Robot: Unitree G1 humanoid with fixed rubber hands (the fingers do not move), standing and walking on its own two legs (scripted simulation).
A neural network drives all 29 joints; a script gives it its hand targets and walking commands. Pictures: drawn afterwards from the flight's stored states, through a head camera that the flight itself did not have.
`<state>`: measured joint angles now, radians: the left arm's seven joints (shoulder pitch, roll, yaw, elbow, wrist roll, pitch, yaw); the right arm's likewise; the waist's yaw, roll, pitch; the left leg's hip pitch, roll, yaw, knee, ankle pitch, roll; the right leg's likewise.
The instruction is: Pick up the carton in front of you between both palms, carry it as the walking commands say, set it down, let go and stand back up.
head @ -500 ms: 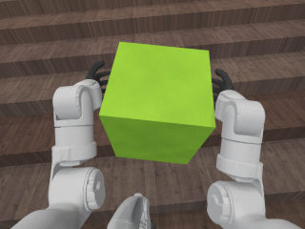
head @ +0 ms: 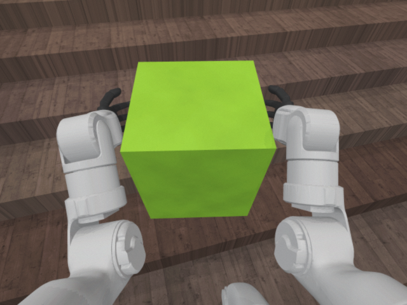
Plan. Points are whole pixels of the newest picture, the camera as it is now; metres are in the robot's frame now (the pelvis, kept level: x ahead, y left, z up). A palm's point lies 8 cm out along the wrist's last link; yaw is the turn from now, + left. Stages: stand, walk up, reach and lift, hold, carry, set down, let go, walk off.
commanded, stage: carry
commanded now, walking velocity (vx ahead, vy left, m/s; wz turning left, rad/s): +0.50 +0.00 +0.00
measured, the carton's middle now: (197, 146) +0.39 -0.01 +0.11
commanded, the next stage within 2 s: none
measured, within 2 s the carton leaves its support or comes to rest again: neither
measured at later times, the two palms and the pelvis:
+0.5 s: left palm (210, 14) +0.86 -0.10 +0.18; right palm (307, 37) +0.74 -0.37 +0.16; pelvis +0.47 -0.08 +0.15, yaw -5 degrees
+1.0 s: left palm out of the picture +1.52 -0.19 +0.51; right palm out of the picture +1.42 -0.47 +0.51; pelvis +1.14 -0.22 +0.36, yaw -12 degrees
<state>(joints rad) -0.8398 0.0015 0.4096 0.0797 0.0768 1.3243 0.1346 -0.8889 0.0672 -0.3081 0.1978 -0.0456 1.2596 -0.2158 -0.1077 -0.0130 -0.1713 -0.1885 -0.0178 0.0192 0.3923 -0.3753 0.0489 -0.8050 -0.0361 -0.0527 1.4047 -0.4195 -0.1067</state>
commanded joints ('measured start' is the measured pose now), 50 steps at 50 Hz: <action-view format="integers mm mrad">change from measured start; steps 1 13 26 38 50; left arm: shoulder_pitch -620 -613 88 -663 -586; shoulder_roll -980 -839 -471 -907 -694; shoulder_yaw -613 -909 -277 -960 -586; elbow -13 -563 -31 -659 -162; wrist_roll -253 -615 133 -473 -109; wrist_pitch -40 -219 -462 -279 -156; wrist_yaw -44 -110 -33 -122 52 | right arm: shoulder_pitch -623 -378 -525 -146 -674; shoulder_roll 933 555 941 826 887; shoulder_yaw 525 480 1021 562 713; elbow -187 -426 -293 -333 -362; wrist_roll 308 77 559 186 528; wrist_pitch -3 -194 -300 -213 -65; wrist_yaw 148 16 254 117 183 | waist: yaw -72 -87 337 -266 691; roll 165 -141 -175 322 -900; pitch -330 -380 -500 -363 -301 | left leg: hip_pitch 943 85 -668 469 -1125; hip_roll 210 -248 -163 -116 -457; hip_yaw -210 336 -164 -13 -269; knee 362 942 1306 330 2500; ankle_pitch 1531 -18 -120 567 -539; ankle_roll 130 -25 -110 147 -443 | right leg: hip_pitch -537 346 1332 233 1390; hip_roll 34 -20 -74 186 -252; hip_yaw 18 140 261 -50 205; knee -321 -848 -638 124 -893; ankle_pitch -363 2304 666 609 845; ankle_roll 19 18 110 121 -333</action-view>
